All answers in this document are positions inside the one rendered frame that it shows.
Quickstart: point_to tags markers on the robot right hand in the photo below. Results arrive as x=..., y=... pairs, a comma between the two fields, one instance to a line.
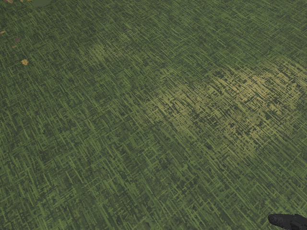
x=288, y=222

